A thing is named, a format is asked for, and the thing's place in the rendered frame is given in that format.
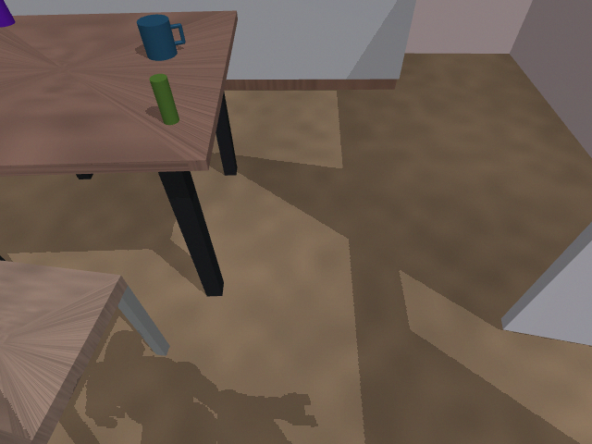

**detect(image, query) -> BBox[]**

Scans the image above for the table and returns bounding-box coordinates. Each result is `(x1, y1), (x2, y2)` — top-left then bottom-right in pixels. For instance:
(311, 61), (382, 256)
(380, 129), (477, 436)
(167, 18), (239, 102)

(0, 11), (238, 296)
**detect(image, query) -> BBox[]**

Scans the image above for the chair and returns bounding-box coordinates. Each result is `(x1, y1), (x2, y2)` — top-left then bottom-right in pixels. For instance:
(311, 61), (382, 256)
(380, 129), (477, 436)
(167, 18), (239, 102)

(0, 260), (170, 444)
